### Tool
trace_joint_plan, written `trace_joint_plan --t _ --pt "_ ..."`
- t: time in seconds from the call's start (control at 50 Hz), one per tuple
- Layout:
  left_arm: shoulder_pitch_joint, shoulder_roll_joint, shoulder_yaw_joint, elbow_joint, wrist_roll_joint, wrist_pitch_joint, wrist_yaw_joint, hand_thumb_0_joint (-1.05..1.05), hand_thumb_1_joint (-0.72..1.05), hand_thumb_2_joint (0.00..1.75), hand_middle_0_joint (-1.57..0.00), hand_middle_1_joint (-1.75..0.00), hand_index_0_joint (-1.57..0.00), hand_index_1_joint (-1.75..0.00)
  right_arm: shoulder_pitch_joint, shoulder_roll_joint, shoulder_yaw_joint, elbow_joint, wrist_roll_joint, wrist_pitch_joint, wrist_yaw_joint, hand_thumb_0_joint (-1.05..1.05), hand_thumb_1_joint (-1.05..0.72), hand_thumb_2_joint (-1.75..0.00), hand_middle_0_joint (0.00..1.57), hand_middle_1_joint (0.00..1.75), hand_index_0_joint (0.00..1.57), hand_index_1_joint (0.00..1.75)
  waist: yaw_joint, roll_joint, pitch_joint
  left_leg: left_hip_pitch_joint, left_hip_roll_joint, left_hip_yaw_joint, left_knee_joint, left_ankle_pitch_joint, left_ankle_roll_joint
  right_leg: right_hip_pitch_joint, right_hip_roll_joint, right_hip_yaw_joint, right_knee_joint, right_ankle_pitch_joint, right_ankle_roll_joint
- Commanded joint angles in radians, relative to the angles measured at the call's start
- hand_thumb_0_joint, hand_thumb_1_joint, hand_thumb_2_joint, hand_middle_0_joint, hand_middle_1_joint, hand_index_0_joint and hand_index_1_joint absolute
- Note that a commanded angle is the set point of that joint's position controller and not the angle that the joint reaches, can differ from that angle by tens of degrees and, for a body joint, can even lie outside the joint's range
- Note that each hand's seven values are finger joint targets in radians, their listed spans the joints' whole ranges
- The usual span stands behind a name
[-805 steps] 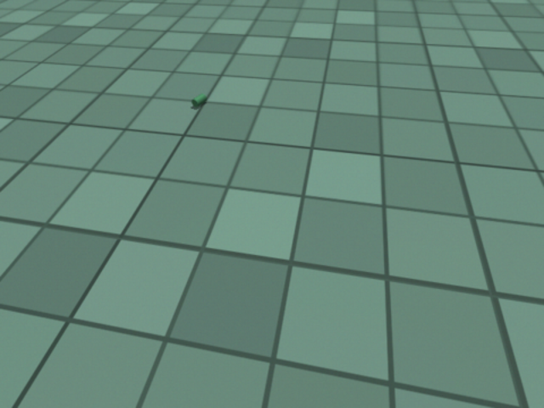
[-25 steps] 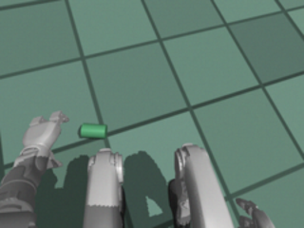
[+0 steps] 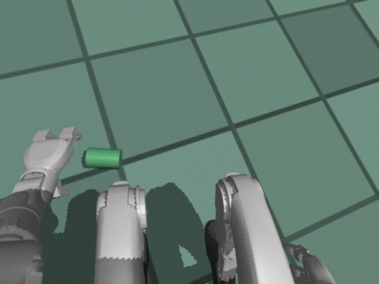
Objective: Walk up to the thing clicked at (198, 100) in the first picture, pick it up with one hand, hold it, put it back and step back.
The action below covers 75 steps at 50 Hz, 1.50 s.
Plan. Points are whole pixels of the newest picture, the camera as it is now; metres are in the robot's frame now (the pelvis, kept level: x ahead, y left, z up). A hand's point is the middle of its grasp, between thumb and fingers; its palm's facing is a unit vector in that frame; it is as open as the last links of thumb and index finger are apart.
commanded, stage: rise first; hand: left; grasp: from above
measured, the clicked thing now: (104, 158) +0.44 +0.22 -0.33
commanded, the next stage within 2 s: approach in 0.72 s
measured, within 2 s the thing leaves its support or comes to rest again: neither
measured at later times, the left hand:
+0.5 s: hand (68, 165) +0.39 +0.28 -0.19, palm faces -0.47 -0.09 -0.88, open 13.5 cm
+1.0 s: hand (76, 160) +0.40 +0.26 -0.20, palm faces -0.45 -0.01 -0.89, open 13.9 cm
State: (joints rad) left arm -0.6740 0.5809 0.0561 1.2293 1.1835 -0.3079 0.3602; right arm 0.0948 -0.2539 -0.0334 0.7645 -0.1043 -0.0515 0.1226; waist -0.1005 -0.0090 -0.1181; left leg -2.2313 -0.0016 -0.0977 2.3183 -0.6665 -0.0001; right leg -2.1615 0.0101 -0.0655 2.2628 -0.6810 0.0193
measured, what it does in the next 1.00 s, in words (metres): stands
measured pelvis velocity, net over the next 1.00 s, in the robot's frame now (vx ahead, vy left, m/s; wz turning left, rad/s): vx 0.00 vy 0.00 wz -0.01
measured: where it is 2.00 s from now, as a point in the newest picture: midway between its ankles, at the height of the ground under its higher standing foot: (180, 275)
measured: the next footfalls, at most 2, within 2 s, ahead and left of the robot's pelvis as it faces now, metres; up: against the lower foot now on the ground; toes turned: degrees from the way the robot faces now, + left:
none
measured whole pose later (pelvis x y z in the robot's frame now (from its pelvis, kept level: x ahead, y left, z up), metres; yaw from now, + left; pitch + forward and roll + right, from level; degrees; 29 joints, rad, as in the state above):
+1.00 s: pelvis +0.00 +0.00 -0.02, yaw +0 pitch +33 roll -6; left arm -0.75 0.60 0.01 1.33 1.33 -0.33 0.50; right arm 0.10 -0.26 -0.03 0.80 -0.14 -0.05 0.13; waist -0.15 -0.02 -0.10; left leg -2.30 0.00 -0.10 2.39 -0.68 -0.01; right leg -2.23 0.02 -0.06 2.34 -0.69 0.02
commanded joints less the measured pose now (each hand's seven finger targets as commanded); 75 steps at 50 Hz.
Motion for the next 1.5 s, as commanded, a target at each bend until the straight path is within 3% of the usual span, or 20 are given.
trace_joint_plan --t 0.0,0.54,0.68,0.72,0.78,0.8,0.84,0.88,0.94,0.98,1.06,1.12,1.14,1.2,1.22,1.24,1.28,1.32,1.44,1.48 --pt "-0.249 0.236 0.045 -0.115 0.000 -0.012 0.055 0.00 -0.42 0.92 -0.14 -0.87 -0.15 -0.86 0.151 -0.217 -0.073 -0.034 -0.005 -0.006 -0.015 0.00 -0.90 -0.90 0.20 0.30 0.20 0.30 -0.004 0.161 -0.611 0.486 -0.021 0.067 -0.244 0.095 0.034 0.243 0.032 -0.056 -0.247 0.122 -0.056" --pt "-0.287 0.244 0.040 -0.069 0.061 -0.018 0.116 0.00 -0.38 0.89 -0.20 -0.82 -0.20 -0.82 0.170 -0.220 -0.068 -0.004 -0.027 -0.004 -0.013 0.00 -0.90 -0.90 0.20 0.30 0.20 0.30 -0.033 0.172 -0.617 0.460 -0.022 0.073 -0.188 0.134 0.035 0.230 0.036 -0.059 -0.196 0.169 -0.056" --pt "-0.295 0.230 0.031 -0.035 0.073 -0.019 0.129 0.00 -0.43 0.92 -0.15 -0.86 -0.16 -0.86 0.168 -0.227 -0.065 -0.008 -0.030 -0.007 -0.007 0.00 -0.90 -0.90 0.20 0.30 0.20 0.30 -0.051 0.177 -0.580 0.444 -0.021 0.069 -0.186 0.115 0.037 0.210 0.034 -0.064 -0.191 0.154 -0.053" --pt "-0.310 0.262 0.049 -0.070 0.078 -0.025 0.137 0.00 -0.43 0.92 -0.16 -0.86 -0.16 -0.86 0.174 -0.229 -0.066 -0.003 -0.033 -0.004 -0.009 0.00 -0.90 -0.90 0.20 0.30 0.20 0.30 -0.045 0.170 -0.615 0.440 -0.022 0.074 -0.173 0.135 0.039 0.236 0.034 -0.058 -0.192 0.176 -0.051" --pt "-0.303 0.230 0.023 -0.022 0.087 -0.022 0.144 0.00 -0.43 0.93 -0.14 -0.89 -0.15 -0.88 0.159 -0.226 -0.065 -0.002 -0.033 -0.007 -0.006 0.00 -0.90 -0.90 0.20 0.30 0.20 0.30 -0.050 0.193 -0.588 0.443 -0.023 0.072 -0.181 0.114 0.035 0.198 0.036 -0.062 -0.181 0.151 -0.055" --pt "-0.319 0.247 0.035 -0.021 0.091 -0.022 0.147 0.00 -0.50 1.01 -0.15 -0.87 -0.12 -0.90 0.160 -0.230 -0.065 -0.004 -0.034 -0.007 -0.006 0.00 -0.90 -0.90 0.20 0.30 0.20 0.30 -0.053 0.186 -0.585 0.437 -0.021 0.069 -0.181 0.099 0.036 0.191 0.036 -0.064 -0.186 0.138 -0.056" --pt "-0.315 0.251 0.036 -0.039 0.100 -0.021 0.157 0.00 -0.47 0.95 -0.07 -0.96 -0.09 -0.93 0.160 -0.229 -0.066 -0.002 -0.033 -0.008 -0.007 0.00 -0.89 -0.89 0.20 0.30 0.20 0.30 -0.043 0.212 -0.598 0.461 -0.021 0.067 -0.188 0.104 0.032 0.185 0.034 -0.066 -0.171 0.137 -0.057" --pt "-0.356 0.244 0.026 -0.074 0.116 -0.029 0.167 0.00 -0.49 0.96 -0.06 -0.97 -0.08 -0.95 0.165 -0.233 -0.071 0.002 -0.039 -0.007 -0.006 0.00 -0.89 -0.89 0.20 0.30 0.20 0.30 -0.066 0.214 -0.605 0.459 -0.018 0.064 -0.178 0.107 0.032 0.180 0.035 -0.069 -0.170 0.146 -0.056" --pt "-0.391 0.171 -0.031 -0.028 0.130 -0.025 0.181 0.00 -0.49 0.97 -0.06 -0.99 -0.08 -0.97 0.171 -0.228 -0.066 0.010 -0.040 -0.008 -0.007 0.00 -0.89 -0.89 0.20 0.30 0.20 0.30 -0.098 0.192 -0.586 0.435 -0.020 0.064 -0.174 0.098 0.034 0.163 0.037 -0.069 -0.175 0.139 -0.054" --pt "-0.487 0.128 -0.081 -0.010 0.140 -0.019 0.193 0.00 -0.49 0.96 -0.05 -1.01 -0.08 -0.98 0.184 -0.228 -0.054 0.023 -0.048 -0.013 -0.008 0.00 -0.89 -0.89 0.20 0.30 0.20 0.30 -0.140 0.196 -0.569 0.435 -0.018 0.057 -0.166 0.092 0.035 0.144 0.041 -0.076 -0.181 0.142 -0.053" --pt "-0.534 0.180 -0.045 0.110 0.155 0.021 0.237 0.00 -0.49 0.97 -0.05 -0.99 -0.08 -0.97 0.200 -0.248 -0.034 0.040 -0.062 -0.026 -0.010 0.00 -0.89 -0.89 0.20 0.30 0.20 0.30 -0.143 0.209 -0.572 0.440 -0.018 0.057 -0.158 0.100 0.032 0.151 0.038 -0.085 -0.167 0.148 -0.049" --pt "-0.518 0.259 0.014 0.155 0.177 0.050 0.253 0.00 -0.48 0.96 -0.05 -1.01 -0.08 -0.97 0.200 -0.242 -0.014 0.040 -0.074 -0.028 -0.003 0.00 -0.89 -0.89 0.20 0.30 0.20 0.30 -0.123 0.221 -0.567 0.405 -0.023 0.074 -0.142 0.115 0.035 0.189 0.037 -0.075 -0.156 0.174 -0.053" --pt "-0.457 0.242 0.015 0.227 0.173 0.070 0.251 0.00 -0.48 0.96 -0.06 -1.01 -0.08 -0.98 0.181 -0.239 -0.008 0.028 -0.074 -0.031 -0.001 0.00 -0.90 -0.89 0.20 0.30 0.20 0.30 -0.111 0.204 -0.555 0.393 -0.024 0.081 -0.140 0.113 0.037 0.192 0.037 -0.071 -0.159 0.173 -0.053" --pt "-0.431 0.282 0.040 0.231 0.161 0.096 0.242 0.00 -0.47 0.95 -0.05 -1.02 -0.09 -0.98 0.164 -0.241 0.003 0.014 -0.076 -0.034 0.005 0.00 -0.90 -0.89 0.20 0.30 0.20 0.30 -0.101 0.232 -0.586 0.390 -0.025 0.087 -0.133 0.128 0.041 0.229 0.043 -0.068 -0.150 0.199 -0.053" --pt "-0.425 0.318 0.072 0.194 0.157 0.101 0.239 0.00 -0.47 0.94 -0.05 -1.02 -0.09 -0.98 0.172 -0.247 0.001 0.011 -0.081 -0.036 0.007 0.00 -0.90 -0.89 0.20 0.30 0.20 0.30 -0.095 0.230 -0.595 0.390 -0.024 0.087 -0.133 0.135 0.043 0.242 0.041 -0.069 -0.147 0.205 -0.051" --pt "-0.380 0.315 0.073 0.178 0.146 0.111 0.230 0.00 -0.47 0.94 -0.05 -1.03 -0.09 -0.98 0.162 -0.239 0.002 0.003 -0.075 -0.030 0.009 0.00 -0.90 -0.89 0.20 0.30 0.20 0.30 -0.070 0.239 -0.618 0.379 -0.024 0.096 -0.135 0.143 0.046 0.289 0.043 -0.057 -0.155 0.221 -0.050" --pt "-0.369 0.375 0.126 0.059 0.119 0.110 0.215 0.00 -0.48 0.95 -0.06 -1.02 -0.09 -0.98 0.171 -0.243 -0.016 -0.009 -0.068 -0.024 0.010 0.00 -0.90 -0.89 0.20 0.30 0.20 0.30 -0.050 0.243 -0.689 0.394 -0.023 0.096 -0.140 0.157 0.047 0.321 0.040 -0.055 -0.154 0.229 -0.048" --pt "-0.303 0.290 0.079 0.026 0.090 0.112 0.174 0.00 -0.48 0.94 -0.06 -1.04 -0.10 -1.00 0.160 -0.219 -0.032 -0.021 -0.062 -0.017 0.014 0.00 -0.90 -0.89 0.20 0.30 0.20 0.30 -0.045 0.242 -0.688 0.387 -0.021 0.100 -0.151 0.141 0.047 0.335 0.043 -0.042 -0.172 0.217 -0.050" --pt "-0.451 0.148 -0.067 -0.063 0.039 0.048 0.083 0.00 -0.48 0.94 -0.05 -1.03 -0.09 -0.99 0.242 -0.235 -0.064 0.008 -0.034 -0.004 -0.004 0.00 -0.90 -0.89 0.20 0.30 0.20 0.30 -0.144 0.142 -0.605 0.371 -0.012 0.061 -0.147 0.093 0.048 0.254 0.045 -0.060 -0.214 0.171 -0.051" --pt "-0.443 0.134 -0.083 -0.040 0.037 0.018 0.081 0.00 -0.47 0.94 -0.06 -1.03 -0.10 -0.99 0.259 -0.237 -0.058 0.017 -0.034 -0.008 -0.007 0.00 -0.90 -0.89 0.20 0.30 0.20 0.30 -0.146 0.114 -0.570 0.363 -0.014 0.055 -0.139 0.115 0.045 0.263 0.047 -0.067 -0.217 0.189 -0.048"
